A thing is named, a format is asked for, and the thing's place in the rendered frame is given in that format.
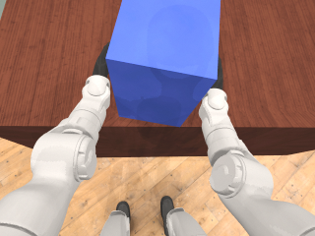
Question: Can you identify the pedestal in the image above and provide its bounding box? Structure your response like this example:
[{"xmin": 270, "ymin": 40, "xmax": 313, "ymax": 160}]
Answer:
[{"xmin": 0, "ymin": 0, "xmax": 315, "ymax": 158}]

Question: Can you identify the left robot upper arm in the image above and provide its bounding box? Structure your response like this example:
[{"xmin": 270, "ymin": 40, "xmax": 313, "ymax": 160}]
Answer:
[{"xmin": 0, "ymin": 133, "xmax": 97, "ymax": 236}]

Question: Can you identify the robot left shin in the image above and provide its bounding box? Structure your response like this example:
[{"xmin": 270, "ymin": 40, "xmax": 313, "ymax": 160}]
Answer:
[{"xmin": 109, "ymin": 210, "xmax": 126, "ymax": 217}]

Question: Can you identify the robot left forearm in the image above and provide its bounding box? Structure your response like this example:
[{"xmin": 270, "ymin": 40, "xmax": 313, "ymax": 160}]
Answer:
[{"xmin": 31, "ymin": 75, "xmax": 110, "ymax": 174}]

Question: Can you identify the right robot hand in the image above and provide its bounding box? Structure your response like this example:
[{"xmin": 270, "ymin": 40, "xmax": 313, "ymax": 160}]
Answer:
[{"xmin": 211, "ymin": 55, "xmax": 223, "ymax": 90}]

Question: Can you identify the robot right forearm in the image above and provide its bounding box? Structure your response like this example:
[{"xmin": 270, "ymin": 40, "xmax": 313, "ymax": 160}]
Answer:
[{"xmin": 198, "ymin": 88, "xmax": 261, "ymax": 167}]

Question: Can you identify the right robot upper arm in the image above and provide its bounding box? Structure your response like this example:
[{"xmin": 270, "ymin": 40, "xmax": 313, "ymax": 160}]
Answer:
[{"xmin": 209, "ymin": 153, "xmax": 315, "ymax": 236}]

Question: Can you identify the left robot hand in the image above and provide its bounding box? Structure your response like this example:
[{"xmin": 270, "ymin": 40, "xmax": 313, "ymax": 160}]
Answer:
[{"xmin": 92, "ymin": 41, "xmax": 110, "ymax": 78}]

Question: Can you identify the carton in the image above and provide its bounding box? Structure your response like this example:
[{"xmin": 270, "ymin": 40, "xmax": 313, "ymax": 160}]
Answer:
[{"xmin": 105, "ymin": 0, "xmax": 221, "ymax": 128}]

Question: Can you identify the robot left thigh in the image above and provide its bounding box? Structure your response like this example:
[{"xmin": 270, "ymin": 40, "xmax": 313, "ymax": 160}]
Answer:
[{"xmin": 99, "ymin": 214, "xmax": 130, "ymax": 236}]

